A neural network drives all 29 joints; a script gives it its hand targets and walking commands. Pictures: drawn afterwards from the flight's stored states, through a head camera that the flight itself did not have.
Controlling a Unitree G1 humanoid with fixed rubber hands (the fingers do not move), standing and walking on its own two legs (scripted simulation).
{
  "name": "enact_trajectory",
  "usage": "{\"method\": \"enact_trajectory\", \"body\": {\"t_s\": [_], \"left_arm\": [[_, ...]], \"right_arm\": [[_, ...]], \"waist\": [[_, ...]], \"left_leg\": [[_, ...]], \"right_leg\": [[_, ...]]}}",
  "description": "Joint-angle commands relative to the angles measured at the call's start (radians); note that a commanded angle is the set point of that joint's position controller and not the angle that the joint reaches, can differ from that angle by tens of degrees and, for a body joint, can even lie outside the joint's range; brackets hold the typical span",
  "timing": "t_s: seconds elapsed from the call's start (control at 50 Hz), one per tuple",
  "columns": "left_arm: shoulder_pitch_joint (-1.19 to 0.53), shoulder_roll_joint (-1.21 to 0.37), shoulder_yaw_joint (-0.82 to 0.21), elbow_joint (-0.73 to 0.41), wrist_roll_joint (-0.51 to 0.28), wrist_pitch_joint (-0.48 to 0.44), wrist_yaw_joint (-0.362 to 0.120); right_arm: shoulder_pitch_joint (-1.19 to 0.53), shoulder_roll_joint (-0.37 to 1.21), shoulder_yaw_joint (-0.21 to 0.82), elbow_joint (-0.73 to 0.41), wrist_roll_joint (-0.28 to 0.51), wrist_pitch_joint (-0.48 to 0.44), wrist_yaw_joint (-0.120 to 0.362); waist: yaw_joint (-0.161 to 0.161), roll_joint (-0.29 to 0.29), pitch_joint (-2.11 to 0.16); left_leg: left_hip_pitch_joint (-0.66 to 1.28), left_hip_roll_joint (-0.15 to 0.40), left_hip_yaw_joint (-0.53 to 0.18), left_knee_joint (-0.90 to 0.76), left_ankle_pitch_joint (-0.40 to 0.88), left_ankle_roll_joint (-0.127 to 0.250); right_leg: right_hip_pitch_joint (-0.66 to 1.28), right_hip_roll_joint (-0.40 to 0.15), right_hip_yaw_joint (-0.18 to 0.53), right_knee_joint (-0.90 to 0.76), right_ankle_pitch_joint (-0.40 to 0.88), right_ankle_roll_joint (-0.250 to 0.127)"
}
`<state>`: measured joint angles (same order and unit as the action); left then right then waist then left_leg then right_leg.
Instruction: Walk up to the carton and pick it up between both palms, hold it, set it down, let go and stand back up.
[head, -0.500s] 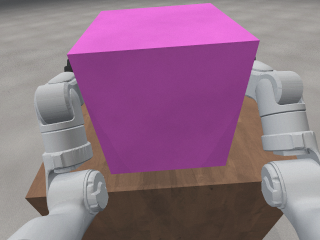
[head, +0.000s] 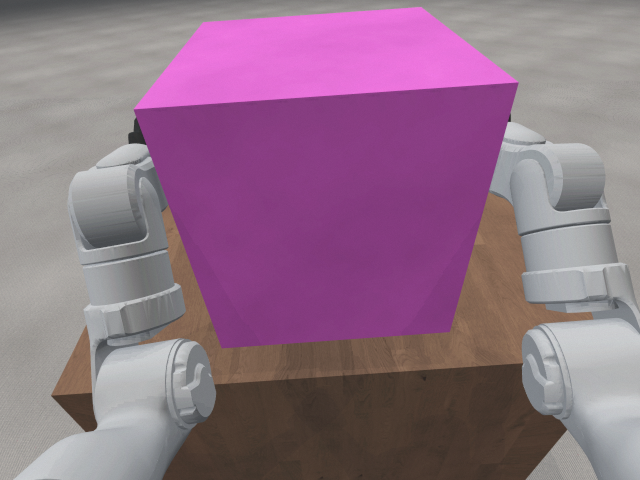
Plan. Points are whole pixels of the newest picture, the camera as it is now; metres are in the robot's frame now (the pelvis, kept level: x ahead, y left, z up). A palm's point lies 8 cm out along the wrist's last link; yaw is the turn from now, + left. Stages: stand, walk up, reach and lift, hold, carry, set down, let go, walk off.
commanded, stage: hold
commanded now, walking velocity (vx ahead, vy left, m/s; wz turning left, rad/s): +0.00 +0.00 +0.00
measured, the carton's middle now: (323, 173) +0.38 +0.00 +0.25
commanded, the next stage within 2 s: set down in 0.16 s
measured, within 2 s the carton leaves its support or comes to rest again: neither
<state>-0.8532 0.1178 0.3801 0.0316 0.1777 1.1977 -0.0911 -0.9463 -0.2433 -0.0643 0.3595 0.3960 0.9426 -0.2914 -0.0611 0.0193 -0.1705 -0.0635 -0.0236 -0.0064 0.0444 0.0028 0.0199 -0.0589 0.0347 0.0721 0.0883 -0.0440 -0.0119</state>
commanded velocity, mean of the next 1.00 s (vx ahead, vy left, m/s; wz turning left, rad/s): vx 0.00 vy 0.00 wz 0.00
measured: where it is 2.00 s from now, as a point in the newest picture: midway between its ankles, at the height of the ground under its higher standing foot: outside the picture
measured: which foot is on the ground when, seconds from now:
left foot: down 0.00-1.00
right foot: down 0.00-1.00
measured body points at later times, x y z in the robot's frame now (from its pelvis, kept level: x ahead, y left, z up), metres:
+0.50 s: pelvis +0.00 +0.00 +0.00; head -0.03 -0.01 +0.45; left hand +0.39 +0.17 +0.28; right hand +0.40 -0.18 +0.28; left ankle +0.01 +0.11 -0.76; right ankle +0.00 -0.11 -0.76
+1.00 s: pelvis +0.03 -0.01 +0.00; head +0.01 -0.02 +0.45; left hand +0.40 +0.16 +0.23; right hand +0.41 -0.19 +0.22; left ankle +0.02 +0.10 -0.76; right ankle +0.00 -0.11 -0.76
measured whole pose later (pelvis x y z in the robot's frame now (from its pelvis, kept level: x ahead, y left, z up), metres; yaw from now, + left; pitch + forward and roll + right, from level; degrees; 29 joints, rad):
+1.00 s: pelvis +0.03 -0.01 +0.00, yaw +3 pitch -2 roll +0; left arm -0.69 0.03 0.38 -0.16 0.25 1.07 -0.13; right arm -0.75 -0.16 -0.08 0.20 0.23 0.75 -0.17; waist -0.13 0.01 0.00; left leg 0.10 -0.02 -0.04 -0.09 0.03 0.01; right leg 0.14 0.03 0.03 -0.09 -0.01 -0.02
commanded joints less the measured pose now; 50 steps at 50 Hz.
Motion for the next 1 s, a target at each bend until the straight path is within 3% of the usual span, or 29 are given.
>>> {"method": "enact_trajectory", "body": {"t_s": [0.0, 0.22, 0.3, 0.36, 0.46, 0.54, 0.64, 0.78, 0.88, 0.98], "left_arm": [[-0.77, -0.387, -0.421, -0.184, -0.205, -0.081, -0.136], [-0.787, -0.372, -0.405, -0.19, -0.21, -0.09, -0.14], [-0.786, -0.322, -0.34, -0.125, -0.182, -0.134, -0.161], [-0.734, -0.286, -0.296, -0.073, -0.141, -0.169, -0.185], [-0.626, -0.281, -0.276, -0.103, -0.113, -0.199, -0.212], [-0.608, -0.309, -0.304, -0.242, -0.122, -0.207, -0.21], [-0.617, -0.345, -0.412, -0.411, -0.164, -0.208, -0.172], [-0.508, -0.356, -0.442, -0.409, -0.157, -0.195, -0.167], [-0.436, -0.346, -0.388, -0.344, -0.117, -0.186, -0.189], [-0.415, -0.362, -0.375, -0.358, -0.108, -0.2, -0.188]], "right_arm": [[-0.817, 0.501, 0.278, -0.314, 0.164, -0.054, 0.076], [-0.835, 0.479, 0.242, -0.33, 0.151, -0.07, 0.09], [-0.832, 0.412, 0.146, -0.295, 0.076, -0.117, 0.132], [-0.771, 0.366, 0.11, -0.246, 0.019, -0.145, 0.164], [-0.652, 0.363, 0.147, -0.24, 0.001, -0.165, 0.176], [-0.643, 0.389, 0.184, -0.346, 0.002, -0.196, 0.177], [-0.679, 0.429, 0.247, -0.503, -0.006, -0.246, 0.193], [-0.565, 0.421, 0.271, -0.497, -0.043, -0.264, 0.199], [-0.485, 0.405, 0.26, -0.431, -0.063, -0.262, 0.196], [-0.492, 0.416, 0.279, -0.455, -0.063, -0.285, 0.2]], "waist": [[-0.001, 0.001, -0.46], [-0.003, 0.004, -0.444], [-0.006, 0.007, -0.363], [-0.008, 0.009, -0.342], [-0.013, -0.006, -0.398], [-0.029, -0.009, -0.478], [-0.063, 0.01, -0.567], [-0.08, 0.025, -0.469], [-0.062, -0.001, -0.331], [-0.046, -0.025, -0.329]], "left_leg": [[0.17, 0.04, -0.018, 0.062, 0.216, -0.012], [0.171, 0.043, -0.015, 0.064, 0.207, -0.012], [0.128, 0.04, 0.006, 0.054, 0.099, -0.005], [0.108, 0.029, 0.02, 0.034, 0.061, -0.008], [0.144, 0.019, 0.018, -0.009, 0.202, -0.018], [0.223, 0.011, 0.013, -0.019, 0.365, -0.035], [0.377, 0.011, 0.007, 0.0, 0.511, -0.049], [0.366, -0.005, 0.003, -0.022, 0.443, -0.047], [0.258, -0.009, 0.013, -0.069, 0.363, -0.035], [0.219, -0.006, 0.017, -0.093, 0.364, -0.027]], "right_leg": [[0.13, -0.016, 0.014, 0.043, 0.219, 0.076], [0.102, -0.012, 0.008, 0.033, 0.165, 0.071], [0.055, -0.006, -0.017, 0.016, 0.025, 0.07], [0.082, 0.004, -0.037, 0.0, 0.0, 0.074], [0.212, 0.01, -0.042, -0.027, 0.177, 0.079], [0.301, 0.015, -0.051, -0.031, 0.331, 0.073], [0.278, 0.017, -0.07, -0.044, 0.397, 0.07], [0.323, 0.007, -0.08, -0.058, 0.435, 0.09], [0.394, 0.005, -0.073, -0.057, 0.458, 0.101], [0.452, 0.004, -0.071, -0.044, 0.512, 0.101]]}}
